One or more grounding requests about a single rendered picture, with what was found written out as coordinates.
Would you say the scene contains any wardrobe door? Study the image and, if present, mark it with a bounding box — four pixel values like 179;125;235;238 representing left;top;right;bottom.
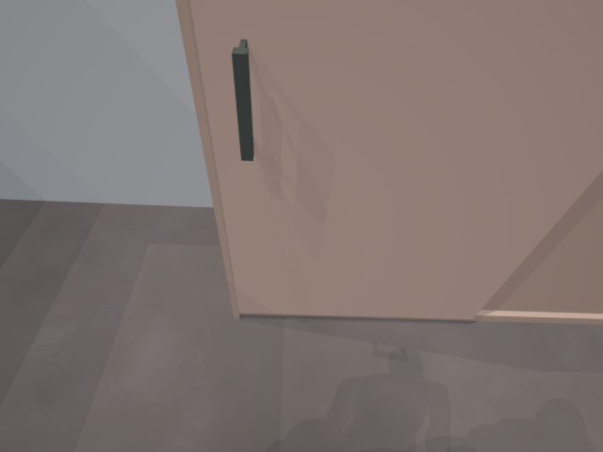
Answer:
189;0;603;319
482;170;603;314

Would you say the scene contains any handle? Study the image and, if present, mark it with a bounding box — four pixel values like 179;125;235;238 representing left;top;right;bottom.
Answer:
232;40;254;161

